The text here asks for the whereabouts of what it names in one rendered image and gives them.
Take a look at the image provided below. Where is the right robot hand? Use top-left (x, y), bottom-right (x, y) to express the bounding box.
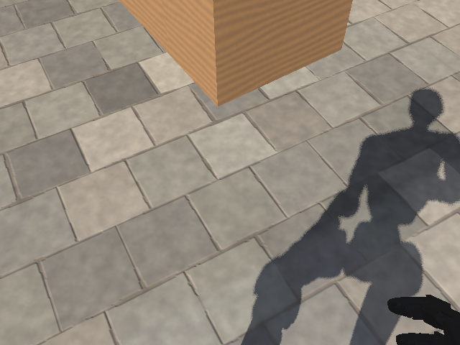
top-left (387, 295), bottom-right (460, 345)

